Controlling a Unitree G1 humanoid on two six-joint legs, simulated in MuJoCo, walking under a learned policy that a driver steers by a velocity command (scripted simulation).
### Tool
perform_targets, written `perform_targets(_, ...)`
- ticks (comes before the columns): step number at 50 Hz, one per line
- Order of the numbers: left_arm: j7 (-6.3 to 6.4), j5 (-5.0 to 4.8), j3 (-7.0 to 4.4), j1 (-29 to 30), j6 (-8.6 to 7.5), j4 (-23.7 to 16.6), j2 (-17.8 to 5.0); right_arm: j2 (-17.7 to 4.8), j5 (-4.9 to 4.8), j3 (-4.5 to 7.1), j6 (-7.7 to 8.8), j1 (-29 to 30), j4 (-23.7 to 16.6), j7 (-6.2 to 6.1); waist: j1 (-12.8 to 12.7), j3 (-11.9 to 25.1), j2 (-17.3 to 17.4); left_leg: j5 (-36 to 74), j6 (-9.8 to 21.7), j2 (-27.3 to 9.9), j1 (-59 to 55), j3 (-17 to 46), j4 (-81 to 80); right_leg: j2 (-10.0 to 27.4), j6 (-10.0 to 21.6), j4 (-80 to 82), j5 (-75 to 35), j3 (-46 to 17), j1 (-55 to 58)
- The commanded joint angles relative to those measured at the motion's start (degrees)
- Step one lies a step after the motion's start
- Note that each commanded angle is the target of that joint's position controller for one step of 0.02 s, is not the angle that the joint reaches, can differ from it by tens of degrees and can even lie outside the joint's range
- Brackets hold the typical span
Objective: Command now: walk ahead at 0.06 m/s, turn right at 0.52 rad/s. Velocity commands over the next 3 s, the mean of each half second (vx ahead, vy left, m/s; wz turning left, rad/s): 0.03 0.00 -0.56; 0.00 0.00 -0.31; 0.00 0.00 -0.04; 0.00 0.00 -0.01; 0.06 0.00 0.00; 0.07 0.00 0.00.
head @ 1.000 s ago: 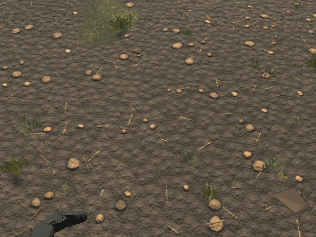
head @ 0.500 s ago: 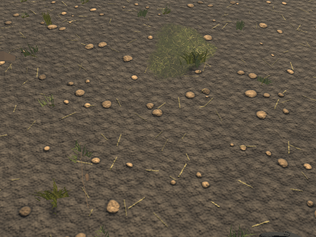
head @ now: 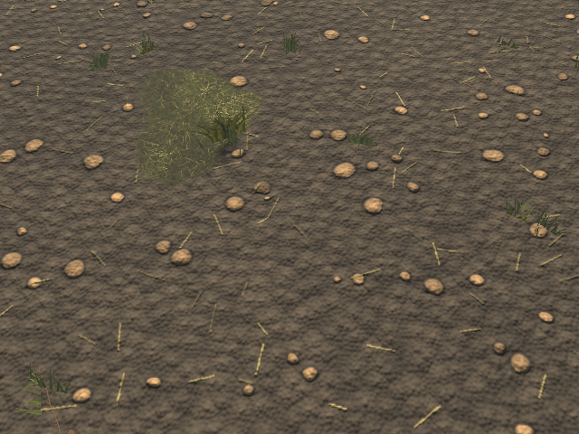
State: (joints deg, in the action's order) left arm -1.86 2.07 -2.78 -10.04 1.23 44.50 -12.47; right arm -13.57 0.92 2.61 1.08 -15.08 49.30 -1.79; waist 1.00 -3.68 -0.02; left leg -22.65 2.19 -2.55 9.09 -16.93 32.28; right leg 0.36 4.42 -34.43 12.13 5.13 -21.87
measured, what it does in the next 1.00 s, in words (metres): steps on the spot, turning right: left foot, then right foot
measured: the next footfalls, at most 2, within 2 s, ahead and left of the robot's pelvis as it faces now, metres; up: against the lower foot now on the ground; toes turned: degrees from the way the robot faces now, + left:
left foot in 0.48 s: +0.09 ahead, +0.12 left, +0.00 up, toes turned -25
right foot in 0.88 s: -0.03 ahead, -0.07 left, +0.00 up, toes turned -23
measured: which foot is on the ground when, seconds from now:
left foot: down 0.00-0.02, up 0.04-0.46, down 0.48-1.00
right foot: down 0.00-0.48, up 0.50-0.86, down 0.88-1.00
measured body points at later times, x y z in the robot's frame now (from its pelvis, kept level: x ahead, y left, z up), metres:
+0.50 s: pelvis +0.01 +0.03 +0.01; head +0.04 +0.03 +0.46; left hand +0.20 +0.26 -0.12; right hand +0.06 -0.27 -0.10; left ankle +0.05 +0.13 -0.73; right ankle +0.06 -0.08 -0.72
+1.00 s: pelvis -0.01 +0.02 +0.02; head +0.00 +0.00 +0.47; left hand +0.22 +0.18 -0.09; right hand -0.05 -0.25 -0.12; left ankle +0.05 +0.13 -0.72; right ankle -0.07 -0.06 -0.73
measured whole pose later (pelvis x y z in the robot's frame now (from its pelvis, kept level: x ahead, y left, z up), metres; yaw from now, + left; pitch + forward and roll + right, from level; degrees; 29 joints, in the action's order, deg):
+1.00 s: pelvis -0.01 +0.02 +0.02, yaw -26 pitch -1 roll +0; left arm 0.6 1.1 -0.1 -9.5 1.2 44.8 -12.4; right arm -14.7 0.6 1.9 -2.4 -14.7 45.8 -0.4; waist 1.7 -2.4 1.9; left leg -20.7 0.3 -0.9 13.2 -1.4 30.1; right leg -2.8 2.4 -24.4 14.9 -2.3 -8.6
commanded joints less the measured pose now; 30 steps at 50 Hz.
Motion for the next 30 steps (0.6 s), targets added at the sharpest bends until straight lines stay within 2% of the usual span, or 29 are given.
perform_targets(1,1.50,0.63,-3.83,-11.13,-2.09,-2.38,-13.84,-6.75,0.41,1.90,-0.81,-3.62,-4.38,0.00,-4.00,11.82,-11.95,13.52,-1.09,-5.92,10.25,3.16,26.33,14.36,6.89,9.97,-32.37,-21.71,18.90)
perform_targets(2,1.75,-1.92,-5.18,-12.72,-1.08,-1.93,-17.62,-4.89,0.05,1.41,-2.00,-1.09,-7.23,0.07,-4.79,16.15,-17.41,-17.35,-3.16,5.10,21.20,10.68,37.09,22.54,18.16,13.03,-42.95,-36.47,22.57)
perform_targets(3,1.69,-2.93,-4.87,-12.24,-0.42,-2.23,-15.76,-5.96,0.74,1.37,-2.78,0.00,-6.60,0.10,-4.82,14.15,-7.30,-15.59,-3.73,1.84,23.26,16.75,40.74,21.49,18.39,14.35,-34.47,-32.09,20.98)
perform_targets(4,2.08,-2.38,-4.09,-8.52,0.20,-2.74,-13.00,-5.52,0.19,1.38,-2.76,2.05,-6.81,0.24,-3.81,8.44,-5.04,-10.87,-3.79,1.15,24.76,17.45,40.58,18.44,16.72,15.65,-25.92,-27.92,15.78)
perform_targets(5,2.46,-1.82,-3.19,-4.41,0.85,-3.28,-10.44,-5.52,-0.08,1.47,-2.46,3.05,-6.55,0.11,-1.83,3.99,-2.81,-5.92,-3.84,-0.14,24.51,18.28,36.06,14.25,13.23,17.30,-19.43,-24.10,11.05)
perform_targets(6,2.76,-2.07,-2.81,-1.93,1.01,-3.92,-9.20,-6.39,0.69,1.75,-2.50,2.94,-6.77,0.03,-0.69,2.99,-4.07,-2.84,-3.98,-0.59,23.20,18.44,32.70,11.50,11.03,17.76,-17.16,-21.91,9.00)
perform_targets(7,2.64,-1.69,-2.64,-0.71,0.97,-4.41,-8.74,-6.20,1.35,1.75,-2.84,1.26,-5.98,0.15,-0.07,4.35,-4.56,-1.11,-4.10,0.44,21.24,17.73,32.61,9.67,10.26,17.43,-18.67,-20.25,8.40)
perform_targets(8,2.35,-1.58,-2.78,-1.29,0.67,-4.45,-9.26,-5.79,1.32,1.69,-3.19,0.24,-5.81,0.30,0.02,6.04,-4.19,-0.58,-4.26,1.12,20.17,17.78,31.93,9.26,10.04,16.99,-20.19,-20.01,8.82)
perform_targets(10,1.92,-1.47,-3.31,-2.43,0.15,-4.24,-10.85,-4.98,0.63,1.48,-3.54,0.33,-6.27,0.40,-0.24,7.51,-3.59,-0.49,-4.66,1.55,19.76,18.19,28.28,8.72,9.83,17.04,-17.81,-20.75,9.72)
perform_targets(15,1.68,-0.95,-3.92,-3.88,0.81,-4.61,-12.11,-5.35,0.37,1.30,-3.76,4.48,-8.52,0.14,-2.58,6.50,-6.71,-0.26,-4.90,2.36,19.65,19.29,18.96,8.17,9.63,19.17,0.34,-26.56,9.30)
perform_targets(18,1.32,-0.60,-4.25,-3.37,1.14,-5.10,-12.62,-5.44,-0.07,1.12,-3.17,4.90,-9.35,-0.04,-2.92,6.63,-7.09,-1.03,-4.18,3.73,16.12,19.33,13.88,7.81,9.16,18.46,1.29,-29.28,8.09)
perform_targets(21,0.90,-0.58,-4.42,-1.89,1.42,-5.57,-12.65,-5.72,-0.76,1.02,-2.40,2.35,-9.56,-0.40,-2.06,7.24,-8.03,-1.83,-2.58,5.61,10.14,19.08,6.32,7.24,7.62,17.26,-2.51,-32.41,6.93)
perform_targets(23,0.90,-1.43,-4.39,0.27,1.66,-5.86,-12.29,-5.51,-0.86,0.96,-1.70,-2.49,-8.64,-0.89,0.82,7.11,-7.54,3.55,-0.93,6.53,1.54,18.54,-6.91,4.88,4.19,15.48,-0.94,-32.70,3.26)
perform_targets(24,1.20,-1.99,-3.94,0.26,1.52,-6.27,-10.63,-7.81,-0.36,1.50,-1.29,-3.95,-8.45,-1.45,1.19,6.53,-4.03,3.70,0.28,1.92,-3.23,22.63,-15.10,1.51,0.75,12.31,5.75,-30.40,-1.07)
perform_targets(25,1.39,-2.76,-3.07,-1.07,1.24,-7.60,-6.76,-14.13,0.74,2.73,-1.27,-2.79,-9.84,-1.77,-0.24,6.65,8.90,-3.39,4.96,-13.27,-6.96,38.78,-21.40,-6.20,-3.07,0.01,15.97,-20.65,-9.65)
perform_targets(26,1.88,-0.95,-3.83,-1.00,1.01,-7.08,-9.64,-16.06,1.33,3.25,-1.49,2.75,-11.18,-1.28,-0.83,2.46,12.75,2.37,10.09,-20.73,1.80,45.82,-23.39,-10.52,-4.11,-13.16,19.27,-10.85,-13.10)
perform_targets(27,1.70,0.16,-4.63,-1.05,1.01,-6.40,-12.32,-11.78,1.30,2.17,-1.38,3.94,-11.89,-1.01,-2.04,2.20,6.84,10.85,11.15,-18.96,5.31,41.15,-20.85,-6.67,-4.31,-22.03,17.26,-12.45,-9.30)
perform_targets(28,1.23,-0.05,-4.76,-3.24,1.27,-5.11,-11.79,-8.77,0.82,1.27,-1.22,6.92,-12.31,-0.79,-4.22,2.20,4.89,16.76,9.57,-14.89,6.47,34.44,-19.01,-6.56,-4.37,-26.56,14.18,-12.08,-7.62)
perform_targets(29,0.78,-0.16,-4.62,-5.21,1.70,-4.14,-11.18,-7.76,0.63,0.95,-1.13,8.37,-12.83,-0.57,-4.99,2.98,5.76,21.22,8.09,-11.45,5.16,29.54,-17.60,-6.56,-4.81,-30.11,11.69,-11.67,-7.16)
perform_targets(30,0.28,-0.33,-4.42,-6.26,2.05,-3.63,-10.59,-7.64,0.53,0.88,-1.01,8.30,-13.00,-0.62,-4.65,3.71,7.88,26.02,7.94,-9.82,3.00,26.62,-16.37,-6.77,-5.39,-32.66,10.96,-10.99,-8.04)
Over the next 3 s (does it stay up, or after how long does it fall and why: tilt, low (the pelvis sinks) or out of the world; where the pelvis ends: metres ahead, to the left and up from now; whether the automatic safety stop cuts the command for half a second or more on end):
stays up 0.05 0.00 0.01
